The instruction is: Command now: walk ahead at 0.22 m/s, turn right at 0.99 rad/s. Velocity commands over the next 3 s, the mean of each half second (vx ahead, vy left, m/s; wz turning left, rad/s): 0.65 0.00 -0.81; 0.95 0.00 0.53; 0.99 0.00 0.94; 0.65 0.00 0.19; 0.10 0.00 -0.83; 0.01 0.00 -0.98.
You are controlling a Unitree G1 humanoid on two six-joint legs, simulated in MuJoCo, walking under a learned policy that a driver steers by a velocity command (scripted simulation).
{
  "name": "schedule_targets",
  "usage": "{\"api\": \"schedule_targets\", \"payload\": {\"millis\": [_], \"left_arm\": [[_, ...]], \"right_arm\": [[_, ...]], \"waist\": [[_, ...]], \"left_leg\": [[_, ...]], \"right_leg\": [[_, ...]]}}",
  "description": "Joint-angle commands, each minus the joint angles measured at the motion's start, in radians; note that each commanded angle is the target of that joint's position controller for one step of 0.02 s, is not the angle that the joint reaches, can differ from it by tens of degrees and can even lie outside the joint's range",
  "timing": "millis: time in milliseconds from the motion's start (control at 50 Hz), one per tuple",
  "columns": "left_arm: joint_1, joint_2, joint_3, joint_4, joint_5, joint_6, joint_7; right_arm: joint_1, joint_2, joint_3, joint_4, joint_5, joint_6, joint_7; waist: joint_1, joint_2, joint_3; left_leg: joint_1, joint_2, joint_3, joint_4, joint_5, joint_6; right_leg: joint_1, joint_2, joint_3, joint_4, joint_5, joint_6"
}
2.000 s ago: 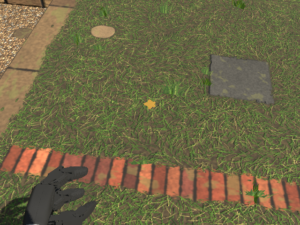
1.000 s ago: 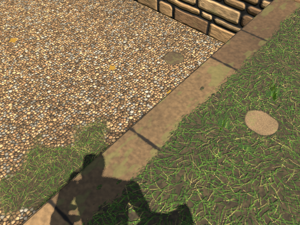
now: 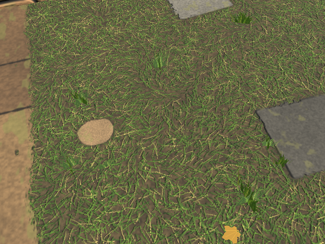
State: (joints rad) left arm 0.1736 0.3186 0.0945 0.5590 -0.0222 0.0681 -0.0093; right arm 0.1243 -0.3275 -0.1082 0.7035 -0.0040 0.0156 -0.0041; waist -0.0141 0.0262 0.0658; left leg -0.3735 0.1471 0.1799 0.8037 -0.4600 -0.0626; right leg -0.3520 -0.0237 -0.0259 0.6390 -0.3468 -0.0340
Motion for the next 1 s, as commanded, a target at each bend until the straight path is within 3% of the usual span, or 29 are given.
{"api": "schedule_targets", "payload": {"millis": [20,40,80,140,240,320,360,380,400,420,440,460,480,500,520,560,640,700,760,780,800,820,840,860,900,920,940,960,1000], "left_arm": [[0.243,0.230,0.071,-0.009,0.010,-0.076,-0.005],[0.193,0.204,0.055,-0.006,-0.001,-0.093,-0.006],[0.090,0.166,0.028,-0.026,-0.005,-0.096,0.009],[0.120,0.162,0.019,-0.018,0.010,-0.105,0.032],[0.157,0.178,0.021,0.000,-0.011,-0.105,0.043],[0.144,0.155,0.011,-0.005,-0.018,-0.102,0.040],[0.156,0.101,-0.008,0.004,-0.012,-0.102,0.036],[0.165,0.054,-0.025,0.009,-0.001,-0.106,0.032],[0.174,-0.021,-0.055,-0.002,0.023,-0.112,0.020],[0.210,-0.039,-0.065,-0.062,-0.038,-0.132,0.030],[0.175,0.055,-0.048,-0.038,-0.054,-0.140,0.033],[0.085,0.083,-0.042,-0.037,-0.035,-0.148,0.026],[0.038,0.067,-0.047,-0.035,-0.010,-0.160,0.022],[-0.006,0.046,-0.051,-0.045,0.010,-0.171,0.019],[-0.016,0.035,-0.052,-0.049,0.013,-0.178,0.013],[-0.042,0.021,-0.058,-0.053,0.014,-0.187,0.004],[-0.184,-0.017,-0.081,-0.088,0.024,-0.215,-0.020],[-0.254,-0.009,-0.075,-0.096,0.004,-0.226,-0.040],[-0.172,0.072,-0.031,-0.071,-0.010,-0.224,-0.030],[-0.055,0.110,-0.007,-0.051,-0.013,-0.221,-0.016],[0.168,0.142,0.012,-0.010,-0.013,-0.210,0.003],[0.356,0.239,0.034,0.030,0.013,-0.194,0.011],[0.362,0.219,0.027,0.045,0.016,-0.191,-0.006],[0.292,0.139,0.012,0.052,0.010,-0.185,0.002],[0.208,0.062,-0.010,0.085,0.030,-0.174,0.009],[0.160,0.028,-0.018,0.098,0.048,-0.176,0.009],[0.117,0.002,-0.023,0.112,0.047,-0.177,0.008],[0.079,-0.012,-0.024,0.122,0.033,-0.179,0.006],[0.019,0.011,-0.017,0.129,0.021,-0.187,0.008]], "right_arm": [[-0.176,-0.085,-0.015,-0.162,0.019,-0.053,0.007],[-0.170,-0.111,-0.027,-0.156,0.035,-0.069,0.008],[-0.111,-0.131,-0.037,-0.127,0.013,-0.091,0.010],[-0.118,-0.091,-0.025,-0.103,0.008,-0.115,0.020],[-0.186,-0.043,0.004,-0.126,0.030,-0.128,0.035],[-0.156,-0.074,0.002,-0.141,0.049,-0.140,0.043],[-0.048,-0.090,-0.008,-0.115,0.044,-0.147,0.040],[0.072,-0.107,-0.018,-0.086,0.034,-0.152,0.035],[0.248,-0.160,-0.028,-0.063,0.010,-0.156,0.027],[0.319,-0.246,-0.043,-0.034,-0.020,-0.155,0.041],[0.275,-0.171,-0.024,-0.048,0.001,-0.154,0.052],[0.281,-0.119,-0.008,-0.036,0.012,-0.145,0.046],[0.306,-0.103,0.001,-0.027,0.007,-0.137,0.041],[0.309,-0.082,0.011,-0.019,0.005,-0.129,0.041],[0.301,-0.060,0.024,-0.021,-0.001,-0.125,0.039],[0.306,-0.029,0.037,-0.020,0.017,-0.118,0.033],[0.321,-0.063,0.030,-0.003,0.030,-0.106,-0.004],[0.356,-0.089,0.025,0.016,0.051,-0.103,-0.013],[0.376,-0.093,0.031,0.041,0.046,-0.094,-0.014],[0.365,-0.101,0.031,0.042,0.038,-0.090,-0.012],[0.312,-0.100,0.034,0.008,0.016,-0.092,-0.008],[0.424,0.059,0.078,-0.026,0.011,-0.107,-0.005],[0.449,0.054,0.090,-0.052,0.075,-0.116,-0.007],[0.334,-0.015,0.068,-0.053,0.098,-0.109,-0.017],[0.188,-0.026,0.063,-0.075,0.054,-0.094,-0.011],[0.174,-0.003,0.060,-0.085,0.047,-0.079,-0.001],[0.167,0.027,0.063,-0.095,0.055,-0.059,0.009],[0.155,0.053,0.069,-0.106,0.063,-0.040,0.015],[0.127,0.057,0.074,-0.133,0.050,-0.020,0.023]], "waist": [[0.140,-0.205,-0.182],[0.098,-0.181,-0.107],[0.025,-0.194,-0.070],[0.027,-0.163,-0.084],[0.045,-0.210,-0.038],[0.038,-0.247,-0.039],[0.001,-0.225,-0.074],[-0.046,-0.192,-0.134],[-0.110,-0.027,-0.267],[-0.064,0.352,-0.291],[-0.071,0.223,-0.149],[-0.083,0.131,-0.049],[-0.080,0.046,-0.026],[-0.066,0.033,0.016],[-0.040,0.069,0.029],[-0.026,0.098,0.041],[-0.046,0.076,0.058],[-0.054,0.092,0.034],[0.021,0.120,-0.044],[0.104,0.111,-0.128],[0.225,0.113,-0.262],[0.195,-0.184,-0.515],[0.171,-0.413,-0.585],[0.181,-0.320,-0.344],[0.139,-0.117,-0.125],[0.091,-0.130,-0.061],[0.054,-0.162,-0.020],[0.028,-0.167,0.016],[-0.016,-0.141,0.065]], "left_leg": [[-0.552,-0.095,-0.249,0.393,-0.085,0.038],[-0.553,-0.091,-0.261,0.351,-0.007,0.064],[-0.447,-0.089,-0.268,0.246,0.122,0.058],[-0.337,-0.140,-0.240,0.113,0.292,0.024],[-0.161,-0.205,-0.238,-0.152,0.314,-0.018],[-0.016,-0.174,-0.253,-0.245,0.276,-0.010],[0.126,-0.153,-0.229,-0.304,0.285,0.028],[0.292,-0.131,-0.237,-0.310,0.263,0.057],[0.541,0.031,-0.439,-0.333,0.086,0.116],[0.680,0.225,-1.017,-0.544,-0.360,0.242],[0.612,0.240,-1.082,-0.586,-0.508,0.267],[0.537,0.201,-0.943,-0.565,-0.380,0.265],[0.485,0.152,-0.830,-0.563,-0.263,0.273],[0.423,0.116,-0.762,-0.576,-0.155,0.289],[0.361,0.084,-0.717,-0.596,-0.103,0.292],[0.296,0.043,-0.666,-0.626,-0.022,0.303],[0.162,0.002,-0.534,-0.652,0.215,0.297],[0.072,0.007,-0.504,-0.671,0.252,0.273],[0.162,0.016,-0.495,-0.505,0.588,0.225],[0.139,-0.025,-0.455,-0.315,0.770,0.186],[-0.043,-0.067,-0.442,-0.036,0.712,0.147],[-0.318,-0.162,-0.367,0.377,0.164,0.111],[-0.451,-0.149,-0.369,0.583,-0.029,0.110],[-0.563,-0.098,-0.322,0.658,0.048,0.108],[-0.530,-0.021,-0.281,0.615,0.142,0.112],[-0.476,0.007,-0.293,0.578,0.160,0.112],[-0.447,0.030,-0.298,0.558,0.147,0.110],[-0.447,0.049,-0.297,0.533,0.121,0.108],[-0.465,0.064,-0.292,0.488,0.177,0.095]], "right_leg": [[0.438,-0.308,0.674,-0.411,-0.380,-0.300],[0.360,-0.291,0.664,-0.440,-0.476,-0.267],[0.243,-0.223,0.555,-0.448,-0.395,-0.218],[0.196,-0.159,0.469,-0.438,-0.236,-0.191],[0.073,-0.092,0.431,-0.395,-0.139,-0.182],[0.053,-0.115,0.514,-0.338,-0.152,-0.169],[0.048,-0.101,0.507,-0.258,-0.113,-0.150],[-0.004,-0.059,0.458,-0.127,-0.046,-0.126],[-0.137,0.022,0.346,0.226,-0.077,-0.088],[-0.458,0.096,0.246,0.560,-0.181,-0.040],[-0.590,0.039,0.232,0.694,-0.125,-0.034],[-0.623,0.020,0.219,0.720,-0.051,-0.040],[-0.610,-0.003,0.197,0.706,-0.006,-0.047],[-0.601,-0.034,0.170,0.639,0.027,-0.045],[-0.557,-0.055,0.159,0.589,0.051,-0.037],[-0.521,-0.065,0.126,0.495,0.069,-0.006],[-0.366,-0.022,0.073,0.163,0.241,0.069],[-0.092,0.033,0.058,-0.014,0.350,0.079],[0.114,0.068,0.050,-0.100,0.276,0.042],[0.286,0.067,0.039,-0.105,0.250,0.021],[0.595,-0.031,0.111,-0.049,0.188,-0.014],[0.975,-0.338,0.554,-0.090,-0.165,-0.138],[0.958,-0.437,0.944,-0.324,-0.500,-0.199],[0.815,-0.393,0.814,-0.366,-0.458,-0.164],[0.528,-0.328,0.504,-0.360,-0.105,-0.137],[0.403,-0.294,0.402,-0.387,-0.013,-0.130],[0.324,-0.283,0.317,-0.412,0.046,-0.121],[0.271,-0.284,0.241,-0.440,0.099,-0.109],[0.201,-0.285,0.119,-0.488,0.218,-0.099]]}}
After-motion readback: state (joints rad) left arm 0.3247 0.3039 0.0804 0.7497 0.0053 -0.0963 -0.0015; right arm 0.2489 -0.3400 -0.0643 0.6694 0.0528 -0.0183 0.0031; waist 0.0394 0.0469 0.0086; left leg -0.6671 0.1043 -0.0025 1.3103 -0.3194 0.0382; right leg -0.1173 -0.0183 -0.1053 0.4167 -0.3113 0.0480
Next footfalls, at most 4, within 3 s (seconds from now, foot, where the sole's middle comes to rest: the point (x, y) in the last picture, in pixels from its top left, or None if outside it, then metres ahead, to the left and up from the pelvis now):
0.38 left None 0.28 0.10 -0.76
0.80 right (252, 214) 0.53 -0.30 -0.76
1.22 left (182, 130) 0.96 -0.04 -0.76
1.66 right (178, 64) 1.42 -0.04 -0.76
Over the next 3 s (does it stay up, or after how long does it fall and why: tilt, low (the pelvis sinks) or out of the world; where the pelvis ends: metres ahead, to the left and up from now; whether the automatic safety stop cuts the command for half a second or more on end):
stays up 1.48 0.10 0.01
